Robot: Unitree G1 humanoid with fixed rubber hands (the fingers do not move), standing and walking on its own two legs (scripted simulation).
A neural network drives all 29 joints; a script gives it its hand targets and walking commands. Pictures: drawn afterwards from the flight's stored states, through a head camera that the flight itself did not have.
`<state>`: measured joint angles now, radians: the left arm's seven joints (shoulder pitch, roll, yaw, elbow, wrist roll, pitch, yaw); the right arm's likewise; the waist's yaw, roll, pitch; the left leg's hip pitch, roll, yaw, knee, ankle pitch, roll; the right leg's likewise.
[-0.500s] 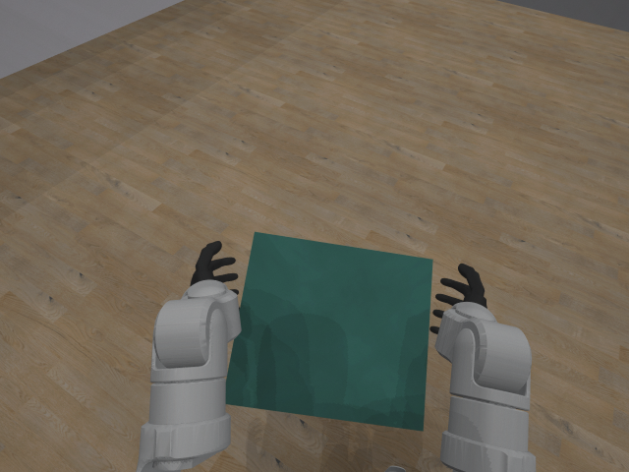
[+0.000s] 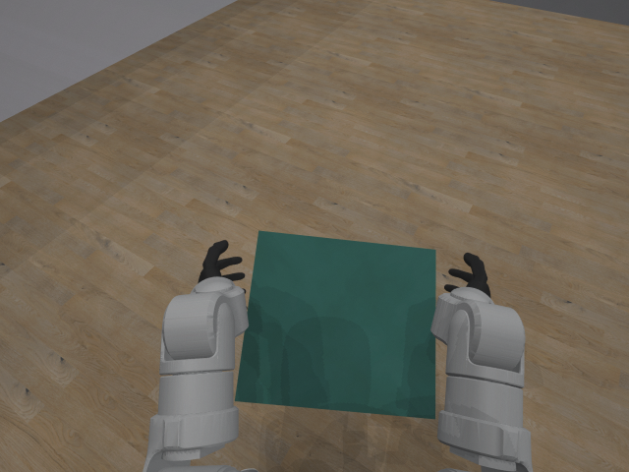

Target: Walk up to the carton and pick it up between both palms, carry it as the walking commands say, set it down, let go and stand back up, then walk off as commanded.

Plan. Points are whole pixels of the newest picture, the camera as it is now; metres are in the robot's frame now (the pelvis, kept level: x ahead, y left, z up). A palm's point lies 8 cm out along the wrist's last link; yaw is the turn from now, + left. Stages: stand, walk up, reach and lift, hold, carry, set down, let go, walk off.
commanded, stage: carry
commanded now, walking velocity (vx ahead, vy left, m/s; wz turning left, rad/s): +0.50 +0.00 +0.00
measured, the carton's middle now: (336, 323) +0.35 -0.01 -0.04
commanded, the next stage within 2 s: none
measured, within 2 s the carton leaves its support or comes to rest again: neither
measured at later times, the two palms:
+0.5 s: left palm (254, 135) +0.65 +0.14 +0.07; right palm (423, 144) +0.64 -0.16 +0.06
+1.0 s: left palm (252, 50) +0.97 +0.19 +0.07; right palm (386, 53) +0.96 -0.12 +0.07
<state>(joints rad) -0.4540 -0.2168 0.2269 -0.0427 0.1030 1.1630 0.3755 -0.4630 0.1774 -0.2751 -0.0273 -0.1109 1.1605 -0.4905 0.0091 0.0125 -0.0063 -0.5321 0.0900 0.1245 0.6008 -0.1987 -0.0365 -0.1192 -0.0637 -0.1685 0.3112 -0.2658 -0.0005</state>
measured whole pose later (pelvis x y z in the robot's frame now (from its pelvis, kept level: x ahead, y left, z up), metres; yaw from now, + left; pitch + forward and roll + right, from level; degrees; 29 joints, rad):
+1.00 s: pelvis +0.64 +0.04 -0.02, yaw -3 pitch +4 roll +2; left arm -0.49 -0.18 0.28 -0.03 0.12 1.18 0.36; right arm -0.54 0.18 -0.27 0.08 -0.14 1.17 -0.42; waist 0.01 -0.04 -0.04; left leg -0.40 0.04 0.22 0.49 -0.16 0.05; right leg -0.23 -0.11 -0.06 0.88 -0.50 0.04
